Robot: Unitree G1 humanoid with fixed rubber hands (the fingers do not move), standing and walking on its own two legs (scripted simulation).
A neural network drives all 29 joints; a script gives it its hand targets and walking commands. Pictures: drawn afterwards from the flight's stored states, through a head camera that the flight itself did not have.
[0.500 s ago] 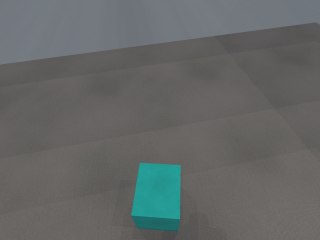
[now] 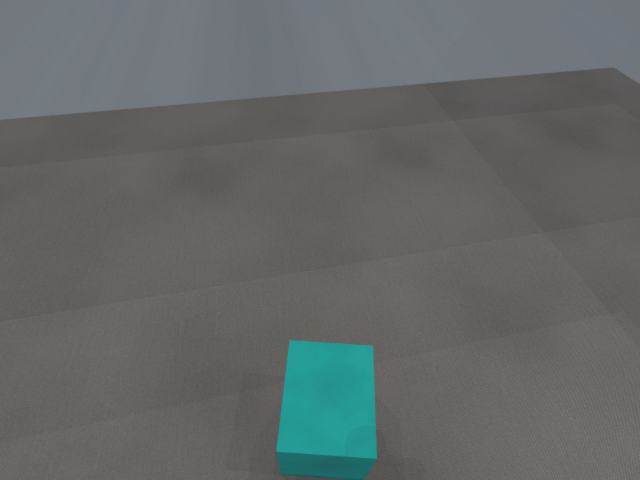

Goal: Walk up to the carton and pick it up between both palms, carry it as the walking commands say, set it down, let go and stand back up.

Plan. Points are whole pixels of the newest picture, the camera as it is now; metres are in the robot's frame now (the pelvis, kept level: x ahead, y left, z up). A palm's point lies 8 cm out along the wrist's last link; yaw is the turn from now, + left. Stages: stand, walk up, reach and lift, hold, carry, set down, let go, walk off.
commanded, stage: walk up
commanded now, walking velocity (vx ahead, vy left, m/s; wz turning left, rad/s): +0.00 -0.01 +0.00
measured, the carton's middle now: (326, 410) +0.42 -0.04 -0.65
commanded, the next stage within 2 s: none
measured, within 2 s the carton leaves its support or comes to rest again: neither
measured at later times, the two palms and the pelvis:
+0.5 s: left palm out of the picture +0.00 +0.20 -0.15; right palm out of the picture -0.03 -0.19 -0.15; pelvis +0.02 +0.00 +0.00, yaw +1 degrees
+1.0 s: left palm out of the picture -0.02 +0.18 -0.15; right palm out of the picture -0.03 -0.20 -0.15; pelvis +0.01 -0.01 +0.00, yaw +0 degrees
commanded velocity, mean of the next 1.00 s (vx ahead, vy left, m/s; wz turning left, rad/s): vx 0.00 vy -0.01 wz -0.02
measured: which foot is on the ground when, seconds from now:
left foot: down 0.00-1.00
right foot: down 0.00-1.00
